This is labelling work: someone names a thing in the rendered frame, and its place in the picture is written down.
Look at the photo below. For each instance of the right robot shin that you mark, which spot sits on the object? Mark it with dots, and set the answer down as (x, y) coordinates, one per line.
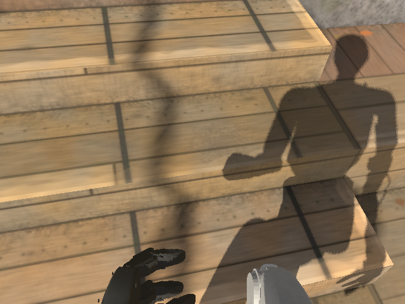
(268, 265)

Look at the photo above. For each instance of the robot right thigh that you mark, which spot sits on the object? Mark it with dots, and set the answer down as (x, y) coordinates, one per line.
(275, 285)

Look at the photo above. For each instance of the left robot hand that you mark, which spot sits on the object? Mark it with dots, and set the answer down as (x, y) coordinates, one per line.
(125, 288)

